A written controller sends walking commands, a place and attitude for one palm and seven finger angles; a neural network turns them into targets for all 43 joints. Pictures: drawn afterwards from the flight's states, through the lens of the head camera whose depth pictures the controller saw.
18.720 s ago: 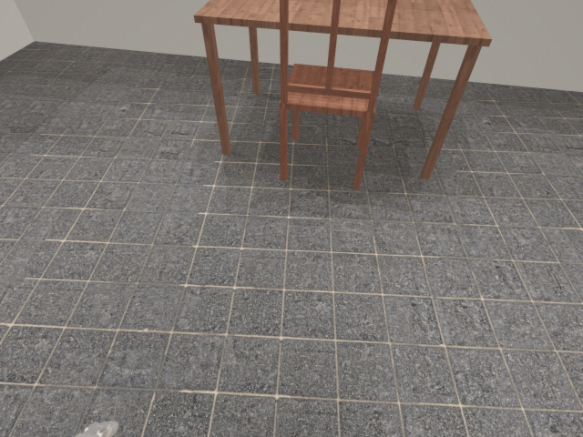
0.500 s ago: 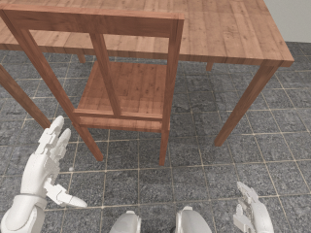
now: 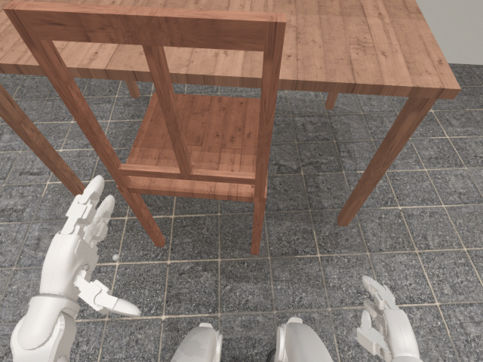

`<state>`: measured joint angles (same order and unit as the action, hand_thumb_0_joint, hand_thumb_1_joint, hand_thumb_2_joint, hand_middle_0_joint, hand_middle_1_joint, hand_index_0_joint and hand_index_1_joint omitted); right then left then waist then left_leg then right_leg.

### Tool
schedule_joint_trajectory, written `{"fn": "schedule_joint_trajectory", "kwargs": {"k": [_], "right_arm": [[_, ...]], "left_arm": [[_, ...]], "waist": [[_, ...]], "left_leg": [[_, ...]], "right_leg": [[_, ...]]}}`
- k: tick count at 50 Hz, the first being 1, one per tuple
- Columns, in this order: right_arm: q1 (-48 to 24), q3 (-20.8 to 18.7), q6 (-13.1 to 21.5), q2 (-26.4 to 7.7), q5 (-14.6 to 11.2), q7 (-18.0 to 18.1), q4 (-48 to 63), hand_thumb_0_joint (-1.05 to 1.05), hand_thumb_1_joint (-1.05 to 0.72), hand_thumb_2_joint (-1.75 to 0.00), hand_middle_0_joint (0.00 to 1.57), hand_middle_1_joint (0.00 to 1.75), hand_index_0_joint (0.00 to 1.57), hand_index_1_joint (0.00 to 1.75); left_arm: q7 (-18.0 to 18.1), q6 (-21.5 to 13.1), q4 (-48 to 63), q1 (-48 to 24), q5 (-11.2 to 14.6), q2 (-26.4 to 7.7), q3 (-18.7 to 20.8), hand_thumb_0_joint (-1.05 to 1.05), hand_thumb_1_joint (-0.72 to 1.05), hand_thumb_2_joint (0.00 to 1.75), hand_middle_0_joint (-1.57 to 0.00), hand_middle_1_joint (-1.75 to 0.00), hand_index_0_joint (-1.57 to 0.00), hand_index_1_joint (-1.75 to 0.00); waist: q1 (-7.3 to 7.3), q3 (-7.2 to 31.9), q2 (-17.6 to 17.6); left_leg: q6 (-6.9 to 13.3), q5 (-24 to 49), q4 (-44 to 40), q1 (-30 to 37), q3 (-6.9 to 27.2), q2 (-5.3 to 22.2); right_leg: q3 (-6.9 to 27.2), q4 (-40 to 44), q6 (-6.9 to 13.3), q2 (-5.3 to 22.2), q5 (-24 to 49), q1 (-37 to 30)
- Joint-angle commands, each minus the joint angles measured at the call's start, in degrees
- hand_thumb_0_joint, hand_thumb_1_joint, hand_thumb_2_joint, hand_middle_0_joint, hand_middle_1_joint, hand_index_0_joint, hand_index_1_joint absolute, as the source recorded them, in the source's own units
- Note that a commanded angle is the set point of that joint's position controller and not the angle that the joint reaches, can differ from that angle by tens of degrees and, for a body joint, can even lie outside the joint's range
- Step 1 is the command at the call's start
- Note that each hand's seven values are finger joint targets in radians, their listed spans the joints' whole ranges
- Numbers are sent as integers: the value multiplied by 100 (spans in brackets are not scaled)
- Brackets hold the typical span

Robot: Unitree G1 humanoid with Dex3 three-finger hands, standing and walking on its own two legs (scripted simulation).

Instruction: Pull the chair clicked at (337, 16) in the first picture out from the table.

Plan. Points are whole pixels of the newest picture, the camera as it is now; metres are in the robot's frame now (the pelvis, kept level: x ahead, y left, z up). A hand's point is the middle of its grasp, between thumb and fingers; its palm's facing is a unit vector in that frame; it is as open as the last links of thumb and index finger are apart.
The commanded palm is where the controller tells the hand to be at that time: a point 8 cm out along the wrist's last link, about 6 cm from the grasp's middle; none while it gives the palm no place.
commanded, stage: aim the fingers beside a spindle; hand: left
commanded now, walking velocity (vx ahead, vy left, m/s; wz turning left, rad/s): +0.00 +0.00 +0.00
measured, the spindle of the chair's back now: (173, 121) +0.55 +0.17 +0.04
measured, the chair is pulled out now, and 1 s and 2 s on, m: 0.00 0.00 0.00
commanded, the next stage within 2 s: push the fingers through the gap in 1.88 s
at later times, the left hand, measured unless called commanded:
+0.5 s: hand (140, 222) +0.32 +0.19 +0.04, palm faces -0.04 -1.00 -0.05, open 16.9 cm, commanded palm +0.30 +0.24 +0.04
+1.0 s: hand (160, 196) +0.38 +0.17 +0.02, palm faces -0.05 -1.00 -0.04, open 16.9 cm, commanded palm +0.37 +0.23 +0.02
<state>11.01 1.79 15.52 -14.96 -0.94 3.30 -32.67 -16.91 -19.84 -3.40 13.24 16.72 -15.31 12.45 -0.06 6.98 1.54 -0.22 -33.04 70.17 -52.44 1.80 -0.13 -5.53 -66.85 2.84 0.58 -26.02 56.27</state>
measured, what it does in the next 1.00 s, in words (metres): stands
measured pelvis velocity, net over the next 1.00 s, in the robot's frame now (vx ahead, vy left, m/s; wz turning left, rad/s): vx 0.00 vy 0.01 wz -0.01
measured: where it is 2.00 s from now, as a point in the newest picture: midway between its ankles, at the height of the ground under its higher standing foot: outside the picture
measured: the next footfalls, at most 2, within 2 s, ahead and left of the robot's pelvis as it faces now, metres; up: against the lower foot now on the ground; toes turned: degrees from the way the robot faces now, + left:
none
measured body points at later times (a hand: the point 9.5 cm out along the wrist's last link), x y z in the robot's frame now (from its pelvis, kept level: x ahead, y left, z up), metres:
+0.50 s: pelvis +0.00 +0.00 -0.01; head +0.10 +0.00 +0.43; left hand +0.32 +0.24 +0.04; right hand +0.17 -0.25 -0.10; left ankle +0.01 +0.12 -0.64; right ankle +0.06 -0.09 -0.64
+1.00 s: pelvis +0.00 +0.01 -0.02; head +0.11 +0.01 +0.42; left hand +0.38 +0.22 +0.02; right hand +0.14 -0.25 -0.13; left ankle +0.01 +0.12 -0.64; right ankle +0.06 -0.09 -0.64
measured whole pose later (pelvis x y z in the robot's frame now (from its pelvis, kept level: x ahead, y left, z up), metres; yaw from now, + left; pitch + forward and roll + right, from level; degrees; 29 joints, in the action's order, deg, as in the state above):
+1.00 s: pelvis +0.00 +0.01 -0.02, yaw -1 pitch +21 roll +0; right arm 12.1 0.9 11.7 -15.2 0.6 1.4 -36.5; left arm -12.7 -22.8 -31.5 -18.7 10.8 -14.8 12.5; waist -2.7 8.3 0.5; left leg 0.6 -33.7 74.3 -62.0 0.1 -0.6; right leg -3.8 -71.4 2.2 1.0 -26.3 66.6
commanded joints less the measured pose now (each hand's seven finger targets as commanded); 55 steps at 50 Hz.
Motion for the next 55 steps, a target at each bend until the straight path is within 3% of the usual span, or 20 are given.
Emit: {"fn": "schedule_joint_trajectory", "kwargs": {"k": [1, 2, 4, 8, 9, 13, 15, 19, 21, 25, 29, 31, 33, 36, 38, 42, 46, 52, 54, 55], "right_arm": [[-190, -337, 386, -811, -40, 112, 741, 0, -90, -90, 20, 30, 20, 30], [-180, -336, 407, -815, -19, 112, 712, 0, -90, -90, 20, 30, 20, 30], [-104, -345, 400, -842, 8, 92, 728, 0, -90, -90, 20, 30, 20, 30], [-85, -363, 317, -811, 27, 26, 732, 0, -90, -90, 20, 30, 20, 30], [-73, -361, 280, -827, 35, 13, 753, 0, -90, -90, 20, 30, 20, 30], [-113, -368, 214, -812, 34, -26, 709, 0, -90, -90, 20, 30, 20, 30], [-95, -373, 236, -806, 54, -37, 707, 0, -90, -90, 20, 30, 20, 30], [-7, -394, 221, -853, 63, -45, 628, 0, -90, -90, 20, 30, 20, 30], [-8, -402, 213, -830, 66, -53, 611, 0, -90, -90, 20, 30, 20, 30], [33, -409, 195, -838, 73, -53, 532, 0, -90, -90, 20, 30, 20, 30], [105, -426, 141, -856, 94, -57, 487, 0, -90, -90, 20, 30, 20, 30], [97, -417, 99, -823, 103, -88, 483, 0, -90, -90, 20, 30, 20, 30], [128, -441, 56, -828, 107, -100, 449, 0, -90, -90, 20, 30, 20, 30], [122, -407, -19, -827, 95, -109, 430, 0, -90, -90, 20, 30, 20, 30], [162, -419, -39, -836, 106, -103, 405, 0, -90, -90, 20, 30, 20, 30], [236, -423, -59, -834, 115, -113, 341, 0, -90, -90, 20, 30, 20, 30], [329, -437, -118, -872, 121, -118, 254, 0, -90, -90, 20, 30, 20, 30], [420, -449, -201, -873, 148, -147, 193, 0, -90, -90, 20, 30, 20, 30], [505, -458, -235, -904, 166, -158, 173, 0, -90, -90, 20, 30, 20, 30], [489, -461, -252, -886, 167, -170, 159, 0, -90, -90, 20, 30, 20, 30]], "left_arm": [[12, -384, 912, -1373, 21, -863, 356, 0, -50, 30, -6, -8, -6, -8], [18, -391, 1010, -1585, 0, -848, 305, 0, -50, 30, -6, -8, -6, -8], [51, -326, 909, -1469, -30, -927, 390, 0, -50, 30, -6, -8, -6, -8], [103, -234, 699, -1337, -55, -972, 541, 0, -50, 30, -6, -8, -6, -8], [129, -195, 536, -1223, -61, -978, 578, 0, -50, 30, -6, -8, -6, -8], [189, -256, 386, -1786, -90, -856, 474, 0, -50, 30, -6, -8, -6, -8], [211, -348, 399, -1912, -120, -780, 366, 0, -50, 30, -6, -8, -6, -8], [179, -450, 140, -2213, -163, -911, 449, 0, -50, 30, -6, -8, -6, -8], [156, -483, 131, -2306, -170, -841, 381, 0, -50, 30, -6, -8, -6, -8], [196, -482, -64, -2824, -237, -697, 185, 0, -50, 30, -6, -8, -6, -8], [295, -496, -253, -3101, -303, -908, 370, 0, -50, 30, -6, -8, -6, -8], [321, -490, -394, -3149, -334, -784, 294, 0, -50, 30, -6, -8, -6, -8], [344, -496, -534, -3225, -327, -835, 392, 0, -50, 30, -6, -8, -6, -8], [355, -495, -900, -3531, -372, -851, 377, 0, -50, 30, -6, -8, -6, -8], [369, -545, -942, -3835, -409, -941, 436, 0, -50, 30, -6, -8, -6, -8], [352, -628, -1206, -4268, -420, -730, 203, 0, -50, 30, -6, -8, -6, -8], [409, -666, -1587, -4606, -485, -961, 377, 0, -50, 30, -6, -8, -6, -8], [535, -781, -1923, -5237, -601, -924, 307, 0, -50, 30, -6, -8, -6, -8], [586, -821, -2109, -5327, -628, -1039, 402, 0, -50, 30, -6, -8, -6, -8], [603, -850, -2132, -5441, -662, -965, 336, 0, -50, 30, -6, -8, -6, -8]], "waist": [[-166, 1361, -62], [-156, 1536, 116], [-95, 1791, 13], [24, 1930, 60], [18, 1897, -157], [-94, 1691, -118], [-78, 1772, 27], [-130, 1912, -127], [-102, 2042, 55], [-180, 2035, 44], [-170, 2280, -42], [-130, 2278, 70], [-135, 2337, -81], [-187, 2129, -98], [-198, 2276, -91], [-281, 2359, -48], [-293, 2421, -148], [-335, 2655, 120], [-364, 2719, -87], [-369, 2736, 87]], "left_leg": [[107, 671, -1042, -91, 69, -137], [113, 820, -1034, 17, 72, -148], [111, 1055, -1064, 61, 80, -149], [85, 1390, -1072, 76, 14, -163], [98, 1393, -1070, -13, 21, -165], [83, 1153, -1023, -156, -16, -159], [77, 1218, -1051, -54, 1, -158], [92, 1304, -963, -163, -7, -156], [84, 1395, -952, -56, -27, -151], [74, 1388, -931, -51, 22, -138], [82, 1502, -870, -76, -6, -146], [56, 1582, -886, -55, -15, -151], [57, 1613, -843, -94, -32, -144], [66, 1316, -844, -314, -44, -150], [70, 1330, -795, -320, -47, -144], [64, 1408, -748, -261, -31, -145], [79, 1307, -685, -455, -46, -150], [65, 1348, -632, -353, -43, -156], [76, 1385, -607, -436, -26, -154], [61, 1445, -606, -380, -37, -156]], "right_leg": [[695, 1163, -218, -74, -256, -1455], [660, 1091, -204, -67, -13, -1494], [613, 1017, -197, -87, 280, -1689], [604, 924, -185, -74, 782, -1902], [586, 933, -196, -91, 767, -1920], [621, 945, -209, -71, 534, -1676], [570, 893, -176, -84, 609, -1635], [591, 809, -179, -88, 762, -1665], [580, 761, -172, -78, 889, -1636], [499, 666, -169, -87, 868, -1406], [520, 608, -170, -88, 1021, -1493], [496, 564, -162, -77, 1110, -1460], [508, 556, -172, -81, 1192, -1504], [546, 595, -174, -81, 901, -1375], [572, 558, -170, -74, 931, -1388], [536, 489, -164, -79, 1041, -1258], [602, 480, -171, -61, 966, -1271], [572, 368, -151, -62, 979, -1029], [560, 332, -154, -84, 1029, -1082], [550, 298, -149, -69, 1100, -1012]]}}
